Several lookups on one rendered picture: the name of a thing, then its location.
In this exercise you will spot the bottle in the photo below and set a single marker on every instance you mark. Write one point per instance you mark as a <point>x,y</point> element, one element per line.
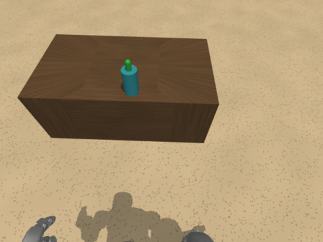
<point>130,79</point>

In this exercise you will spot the left robot hand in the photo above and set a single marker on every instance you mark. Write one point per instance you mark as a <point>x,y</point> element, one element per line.
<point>35,233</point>

